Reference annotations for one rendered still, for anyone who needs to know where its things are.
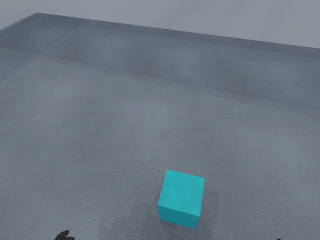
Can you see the robot left hand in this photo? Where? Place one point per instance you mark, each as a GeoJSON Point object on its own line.
{"type": "Point", "coordinates": [62, 236]}

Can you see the carton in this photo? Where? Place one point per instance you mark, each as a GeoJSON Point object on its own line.
{"type": "Point", "coordinates": [180, 200]}

